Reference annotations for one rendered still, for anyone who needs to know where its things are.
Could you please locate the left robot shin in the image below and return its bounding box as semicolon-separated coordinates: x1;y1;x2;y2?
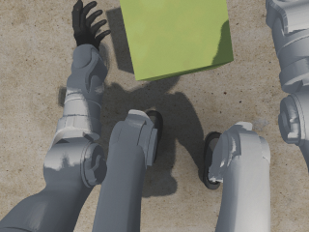
108;109;154;150

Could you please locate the left robot upper arm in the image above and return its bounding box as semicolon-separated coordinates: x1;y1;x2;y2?
0;141;107;232

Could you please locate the robot left hand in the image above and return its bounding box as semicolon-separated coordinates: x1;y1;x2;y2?
71;0;111;52

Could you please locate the carton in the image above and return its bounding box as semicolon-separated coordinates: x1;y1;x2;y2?
119;0;234;81

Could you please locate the robot left foot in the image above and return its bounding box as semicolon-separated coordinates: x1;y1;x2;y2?
147;110;163;162

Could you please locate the right robot upper arm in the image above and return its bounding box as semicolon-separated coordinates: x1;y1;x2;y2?
278;90;309;174

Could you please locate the robot left forearm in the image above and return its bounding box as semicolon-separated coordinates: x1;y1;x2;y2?
42;43;108;180

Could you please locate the robot right forearm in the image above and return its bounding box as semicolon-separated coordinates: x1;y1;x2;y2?
266;0;309;94

